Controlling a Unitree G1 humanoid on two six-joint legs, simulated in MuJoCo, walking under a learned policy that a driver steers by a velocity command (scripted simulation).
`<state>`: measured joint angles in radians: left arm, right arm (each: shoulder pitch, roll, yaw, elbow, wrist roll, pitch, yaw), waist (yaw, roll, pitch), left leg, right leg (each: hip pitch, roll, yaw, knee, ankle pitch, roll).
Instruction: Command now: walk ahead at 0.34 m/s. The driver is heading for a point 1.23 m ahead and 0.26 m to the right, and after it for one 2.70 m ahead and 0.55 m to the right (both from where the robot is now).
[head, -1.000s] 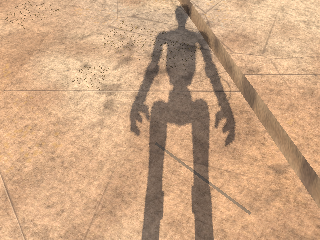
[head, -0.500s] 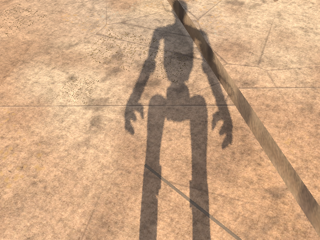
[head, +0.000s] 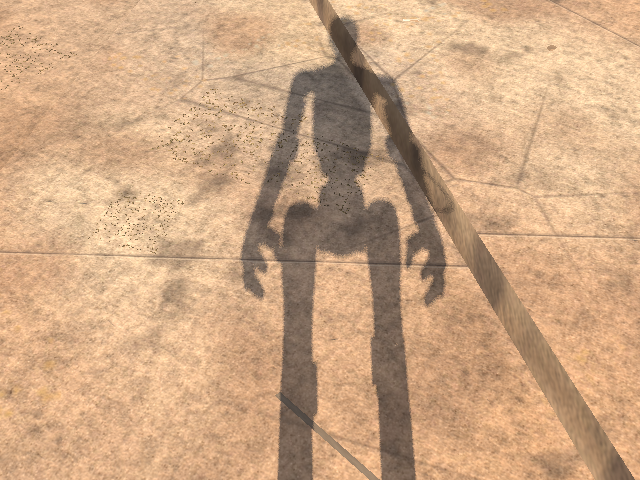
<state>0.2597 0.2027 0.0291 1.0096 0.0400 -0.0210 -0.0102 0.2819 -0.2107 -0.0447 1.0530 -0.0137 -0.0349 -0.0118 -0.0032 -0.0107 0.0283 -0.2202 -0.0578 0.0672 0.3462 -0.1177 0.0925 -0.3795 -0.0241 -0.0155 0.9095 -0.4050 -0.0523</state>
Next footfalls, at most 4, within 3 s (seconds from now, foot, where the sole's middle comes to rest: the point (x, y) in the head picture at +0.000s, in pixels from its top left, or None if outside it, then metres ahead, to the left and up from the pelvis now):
0.22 right None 0.11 -0.13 -0.78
0.68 left None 0.44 0.06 -0.78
1.22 right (390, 402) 0.69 -0.13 -0.78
1.76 left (383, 282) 1.03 -0.14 -0.78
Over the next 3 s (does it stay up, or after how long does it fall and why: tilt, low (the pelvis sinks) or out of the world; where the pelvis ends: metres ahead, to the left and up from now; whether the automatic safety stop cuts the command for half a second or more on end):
stays up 1.19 -0.29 0.08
